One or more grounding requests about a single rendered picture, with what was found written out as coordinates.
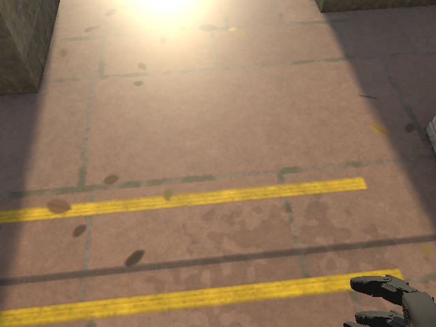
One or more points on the robot right hand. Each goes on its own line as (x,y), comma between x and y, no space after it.
(419,309)

